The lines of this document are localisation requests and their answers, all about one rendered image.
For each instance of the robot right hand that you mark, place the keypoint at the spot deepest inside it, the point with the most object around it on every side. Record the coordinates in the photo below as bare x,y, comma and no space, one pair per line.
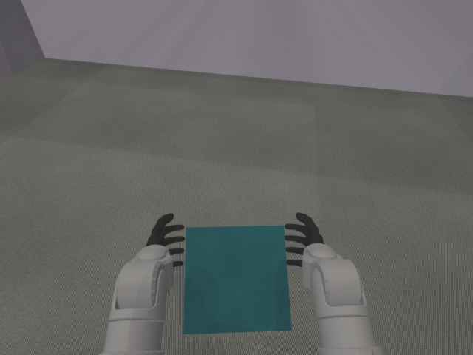
310,230

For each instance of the carton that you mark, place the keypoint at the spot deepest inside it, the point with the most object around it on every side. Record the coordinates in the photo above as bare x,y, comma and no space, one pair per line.
236,280

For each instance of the right robot forearm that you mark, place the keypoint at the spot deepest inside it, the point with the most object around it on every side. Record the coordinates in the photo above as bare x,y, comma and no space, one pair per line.
340,303

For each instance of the left robot forearm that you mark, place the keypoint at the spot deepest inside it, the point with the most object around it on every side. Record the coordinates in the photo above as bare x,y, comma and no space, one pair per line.
139,304

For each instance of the robot left hand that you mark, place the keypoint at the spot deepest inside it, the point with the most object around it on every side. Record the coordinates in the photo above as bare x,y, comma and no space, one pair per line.
159,232

